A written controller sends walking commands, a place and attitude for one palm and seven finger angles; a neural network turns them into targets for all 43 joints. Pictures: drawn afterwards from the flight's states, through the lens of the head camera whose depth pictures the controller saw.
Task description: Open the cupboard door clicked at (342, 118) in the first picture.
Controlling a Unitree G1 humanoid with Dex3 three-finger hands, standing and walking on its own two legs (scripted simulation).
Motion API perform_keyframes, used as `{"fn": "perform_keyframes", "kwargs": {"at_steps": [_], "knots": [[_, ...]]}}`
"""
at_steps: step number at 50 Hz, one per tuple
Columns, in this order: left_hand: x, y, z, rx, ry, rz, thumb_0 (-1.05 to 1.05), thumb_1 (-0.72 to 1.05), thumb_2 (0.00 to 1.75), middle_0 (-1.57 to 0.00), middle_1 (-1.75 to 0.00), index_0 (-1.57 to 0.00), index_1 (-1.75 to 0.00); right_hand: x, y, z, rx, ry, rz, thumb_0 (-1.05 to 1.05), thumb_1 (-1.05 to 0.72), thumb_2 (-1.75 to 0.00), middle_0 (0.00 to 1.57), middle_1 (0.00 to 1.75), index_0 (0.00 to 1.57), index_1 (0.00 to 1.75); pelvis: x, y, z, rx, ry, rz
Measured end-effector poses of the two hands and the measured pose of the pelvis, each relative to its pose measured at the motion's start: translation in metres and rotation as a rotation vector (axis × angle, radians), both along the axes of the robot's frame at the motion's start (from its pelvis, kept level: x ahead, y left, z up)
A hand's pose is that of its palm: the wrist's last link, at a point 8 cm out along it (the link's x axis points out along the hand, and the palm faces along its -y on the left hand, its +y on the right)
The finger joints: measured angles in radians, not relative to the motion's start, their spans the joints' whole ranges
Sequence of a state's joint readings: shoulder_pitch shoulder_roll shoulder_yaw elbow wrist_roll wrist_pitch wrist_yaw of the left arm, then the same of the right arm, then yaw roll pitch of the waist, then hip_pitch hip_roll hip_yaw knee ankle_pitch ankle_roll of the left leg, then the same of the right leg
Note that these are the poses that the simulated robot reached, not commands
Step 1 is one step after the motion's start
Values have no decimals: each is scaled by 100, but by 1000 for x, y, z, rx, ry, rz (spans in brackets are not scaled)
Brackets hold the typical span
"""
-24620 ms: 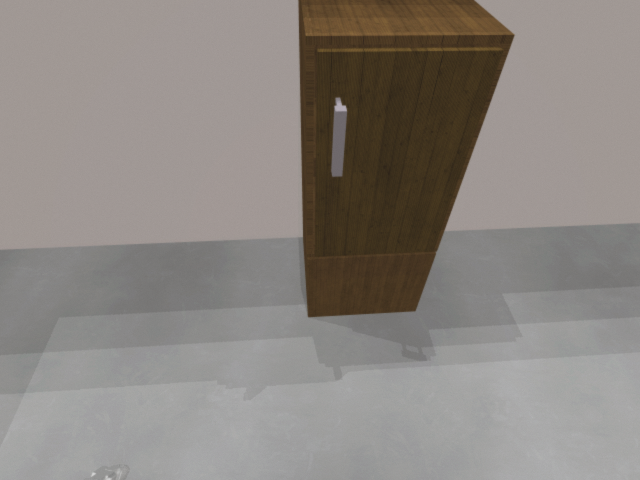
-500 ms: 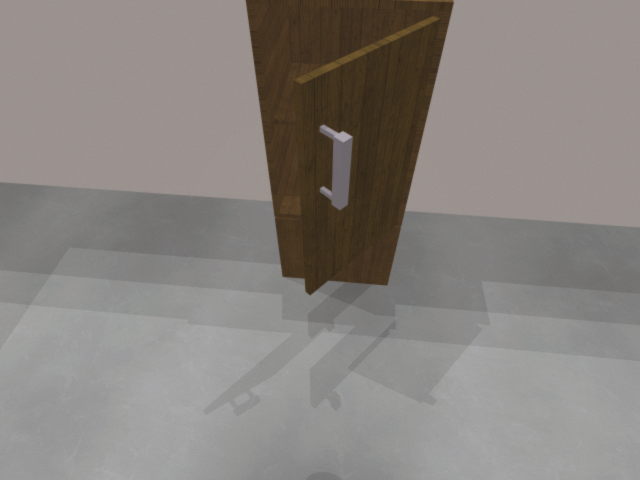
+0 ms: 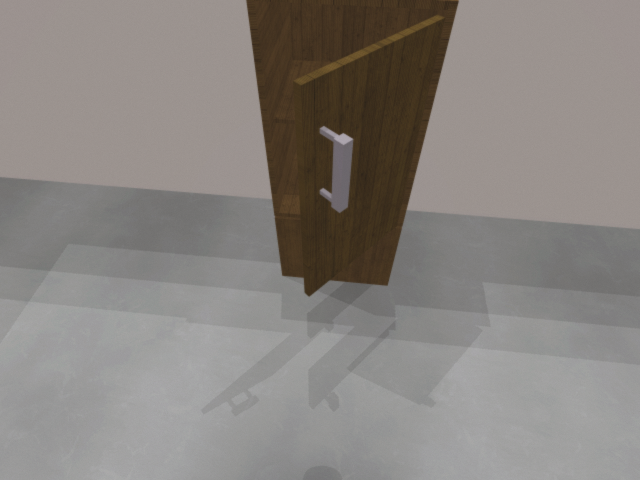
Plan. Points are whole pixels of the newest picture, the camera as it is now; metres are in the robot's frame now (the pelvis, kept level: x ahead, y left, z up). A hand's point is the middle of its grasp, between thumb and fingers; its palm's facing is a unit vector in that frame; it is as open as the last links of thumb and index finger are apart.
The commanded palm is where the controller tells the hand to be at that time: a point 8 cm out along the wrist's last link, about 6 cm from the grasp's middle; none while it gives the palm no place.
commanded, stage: look to check the result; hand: left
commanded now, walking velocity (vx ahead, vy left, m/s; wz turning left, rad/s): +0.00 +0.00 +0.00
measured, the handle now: (333, 170) +0.61 +0.01 +0.01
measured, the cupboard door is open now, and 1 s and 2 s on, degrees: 50 50 50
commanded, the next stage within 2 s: walk to a spot facing it in 0.10 s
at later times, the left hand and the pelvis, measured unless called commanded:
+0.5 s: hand out of the picture +0.03 +0.19 -0.18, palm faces -0.03 -0.98 -0.21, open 7.4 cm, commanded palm none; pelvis +0.00 +0.01 -0.01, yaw -5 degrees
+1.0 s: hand out of the picture +0.11 +0.17 -0.17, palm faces -0.31 -0.91 -0.27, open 7.4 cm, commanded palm none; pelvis -0.01 -0.01 +0.00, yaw -22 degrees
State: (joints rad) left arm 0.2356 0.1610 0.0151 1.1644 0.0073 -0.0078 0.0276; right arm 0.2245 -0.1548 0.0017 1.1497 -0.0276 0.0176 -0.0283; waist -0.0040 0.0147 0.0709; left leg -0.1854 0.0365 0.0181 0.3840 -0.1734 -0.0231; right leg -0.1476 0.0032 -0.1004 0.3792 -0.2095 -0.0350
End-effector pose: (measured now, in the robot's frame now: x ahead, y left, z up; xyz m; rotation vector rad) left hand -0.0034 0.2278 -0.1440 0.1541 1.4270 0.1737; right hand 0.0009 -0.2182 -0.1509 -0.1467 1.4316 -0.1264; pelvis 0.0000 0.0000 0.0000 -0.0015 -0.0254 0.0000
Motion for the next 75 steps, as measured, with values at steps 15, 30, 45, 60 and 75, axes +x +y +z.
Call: {"fn": "perform_keyframes", "kwargs": {"at_steps": [15, 30, 45, 60, 75], "knots": [[17, -2, -1, -11, -38, -8, 0, 91, 90, -20, -30, -20, -30, 1, 2, 1, -6, -3, -10, 1, -92, -90, 20, 30, 20, 29, 4, 1, 0, 0, -1, -8], [54, 25, -8, 26, -33, -121, 0, 91, 90, -20, -30, -20, -30, -21, -12, -5, -70, -46, -148, 0, -91, -90, 21, 30, 20, 30, -9, 8, -13, 20, 20, -146], [107, -8, 14, 83, -114, -311, 0, 91, 90, -20, -30, -20, -30, -1, -66, 4, -89, -194, -278, 1, -91, -90, 20, 30, 20, 29, -17, -16, -5, 47, 40, -319], [172, -17, -9, -24, -150, -476, 1, 91, 90, -20, -30, -20, -30, -20, -43, 26, -192, -243, -364, 0, -91, -90, 21, 30, 21, 30, -7, 7, -10, 3, 50, -480], [226, -93, 5, 14, -227, -760, 0, 91, 90, -20, -30, -20, -30, -140, -46, -1, -152, -81, -663, 1, -91, -90, 21, 30, 21, 30, -15, -19, -18, 10, 35, -688]]}}
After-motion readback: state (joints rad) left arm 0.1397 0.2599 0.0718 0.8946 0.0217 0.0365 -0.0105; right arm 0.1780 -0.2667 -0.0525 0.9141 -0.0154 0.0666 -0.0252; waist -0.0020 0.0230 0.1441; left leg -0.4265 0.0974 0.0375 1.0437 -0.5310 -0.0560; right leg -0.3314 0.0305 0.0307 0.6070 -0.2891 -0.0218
